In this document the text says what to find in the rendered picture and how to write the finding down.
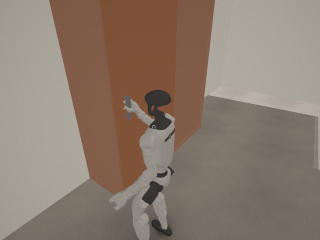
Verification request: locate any robot right hand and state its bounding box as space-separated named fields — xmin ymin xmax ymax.
xmin=123 ymin=99 xmax=140 ymax=113

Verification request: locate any wardrobe door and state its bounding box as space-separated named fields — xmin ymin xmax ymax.
xmin=173 ymin=0 xmax=212 ymax=148
xmin=100 ymin=0 xmax=178 ymax=190

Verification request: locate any robot right forearm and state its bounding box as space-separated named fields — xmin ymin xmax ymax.
xmin=136 ymin=109 xmax=154 ymax=126

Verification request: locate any robot left upper arm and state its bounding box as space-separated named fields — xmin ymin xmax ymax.
xmin=139 ymin=130 xmax=158 ymax=182

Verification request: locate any robot left hand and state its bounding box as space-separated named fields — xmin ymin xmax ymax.
xmin=108 ymin=191 xmax=128 ymax=211

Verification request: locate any robot right upper arm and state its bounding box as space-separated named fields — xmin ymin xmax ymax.
xmin=164 ymin=113 xmax=175 ymax=123

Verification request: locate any humanoid robot torso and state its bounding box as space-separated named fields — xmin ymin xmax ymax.
xmin=145 ymin=115 xmax=175 ymax=193

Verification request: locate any handle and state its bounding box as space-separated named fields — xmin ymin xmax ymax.
xmin=122 ymin=95 xmax=132 ymax=120

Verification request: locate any robot left forearm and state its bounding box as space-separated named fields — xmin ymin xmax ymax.
xmin=122 ymin=171 xmax=152 ymax=200

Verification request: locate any robot right shin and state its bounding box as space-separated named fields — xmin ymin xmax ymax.
xmin=152 ymin=192 xmax=168 ymax=230

